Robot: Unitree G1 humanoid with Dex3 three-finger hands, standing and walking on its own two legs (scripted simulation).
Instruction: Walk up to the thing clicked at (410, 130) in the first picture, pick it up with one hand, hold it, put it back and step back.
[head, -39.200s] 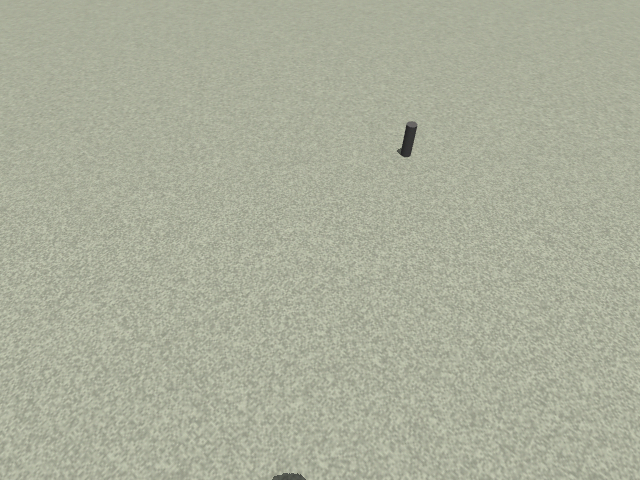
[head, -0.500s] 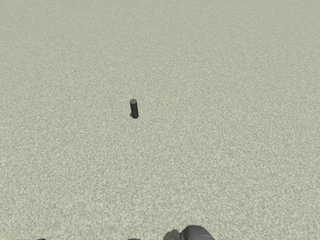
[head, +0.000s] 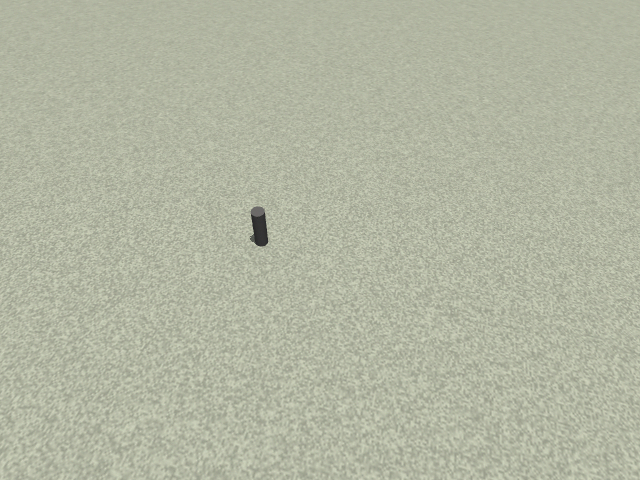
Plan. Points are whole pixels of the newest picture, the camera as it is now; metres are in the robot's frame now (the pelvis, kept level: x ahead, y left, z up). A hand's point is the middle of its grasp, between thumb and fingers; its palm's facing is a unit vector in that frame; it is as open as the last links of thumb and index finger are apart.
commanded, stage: step back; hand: left
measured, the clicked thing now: (259, 227) +1.05 +0.23 -0.67
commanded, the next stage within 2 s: stand in 0.32 s
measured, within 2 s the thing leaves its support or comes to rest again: neither
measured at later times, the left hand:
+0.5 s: hand out of the picture +0.13 +0.25 -0.14, palm faces -0.02 -0.94 -0.34, open 7.4 cm
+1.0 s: hand out of the picture +0.04 +0.25 -0.14, palm faces -0.01 -0.94 -0.35, open 7.4 cm
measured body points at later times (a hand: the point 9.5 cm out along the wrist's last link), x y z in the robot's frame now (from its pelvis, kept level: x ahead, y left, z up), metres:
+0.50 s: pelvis +0.01 +0.00 +0.01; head +0.02 +0.01 +0.46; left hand +0.13 +0.30 -0.11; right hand +0.11 -0.29 -0.11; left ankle -0.01 +0.12 -0.73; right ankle +0.02 -0.13 -0.73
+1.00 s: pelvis -0.01 -0.01 +0.02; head -0.01 -0.02 +0.47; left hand +0.04 +0.29 -0.11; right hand +0.07 -0.31 -0.12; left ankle -0.01 +0.12 -0.73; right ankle +0.02 -0.13 -0.73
